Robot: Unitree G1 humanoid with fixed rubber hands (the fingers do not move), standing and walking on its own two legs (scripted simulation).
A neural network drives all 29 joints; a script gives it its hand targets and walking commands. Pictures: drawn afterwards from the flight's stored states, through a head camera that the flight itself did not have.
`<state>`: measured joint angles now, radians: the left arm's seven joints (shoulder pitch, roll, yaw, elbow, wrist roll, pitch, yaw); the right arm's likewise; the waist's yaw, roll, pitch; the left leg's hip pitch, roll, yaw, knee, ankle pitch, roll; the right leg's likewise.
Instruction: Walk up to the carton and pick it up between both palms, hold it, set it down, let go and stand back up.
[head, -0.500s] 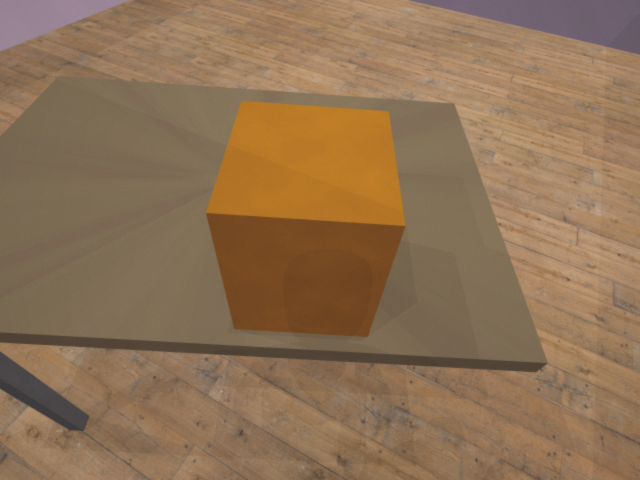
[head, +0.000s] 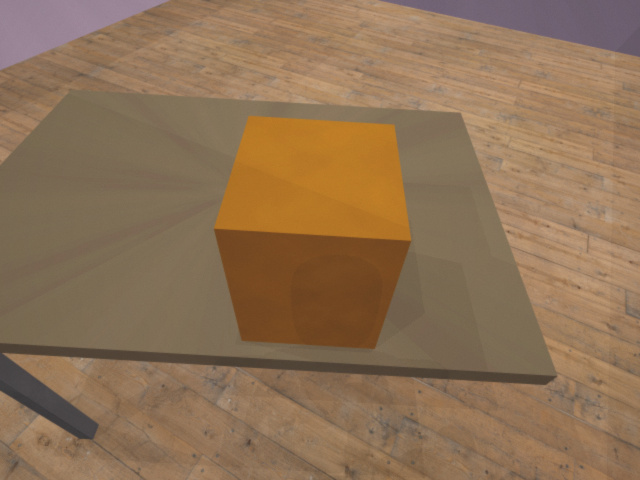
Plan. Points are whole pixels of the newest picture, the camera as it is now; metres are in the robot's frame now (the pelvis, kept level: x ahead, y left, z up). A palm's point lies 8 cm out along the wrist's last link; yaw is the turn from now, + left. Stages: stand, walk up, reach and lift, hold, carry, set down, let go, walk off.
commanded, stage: stand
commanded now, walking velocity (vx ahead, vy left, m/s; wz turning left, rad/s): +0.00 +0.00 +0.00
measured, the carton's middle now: (314, 237) +0.42 +0.02 +0.05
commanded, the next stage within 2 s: none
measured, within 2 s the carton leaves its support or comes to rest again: neither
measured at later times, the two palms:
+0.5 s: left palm out of the picture -0.01 +0.19 -0.15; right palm out of the picture -0.02 -0.21 -0.14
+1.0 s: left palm out of the picture -0.02 +0.19 -0.15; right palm out of the picture -0.02 -0.21 -0.14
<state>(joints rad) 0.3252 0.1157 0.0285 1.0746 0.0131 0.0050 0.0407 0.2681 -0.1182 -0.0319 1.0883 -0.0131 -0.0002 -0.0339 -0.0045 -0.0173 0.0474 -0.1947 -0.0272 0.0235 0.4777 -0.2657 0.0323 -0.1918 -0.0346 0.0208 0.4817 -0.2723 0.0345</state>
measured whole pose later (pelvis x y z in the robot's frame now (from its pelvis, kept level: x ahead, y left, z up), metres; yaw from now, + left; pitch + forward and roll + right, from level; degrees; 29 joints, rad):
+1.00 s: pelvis +0.01 -0.01 +0.00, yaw +0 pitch -2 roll +0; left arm 0.29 0.09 0.03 1.17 0.01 0.00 0.05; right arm 0.29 -0.09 -0.02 1.17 -0.02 -0.02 -0.05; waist 0.00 -0.03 0.06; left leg -0.15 -0.02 0.02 0.44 -0.25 0.02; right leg -0.15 -0.03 0.01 0.45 -0.27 0.02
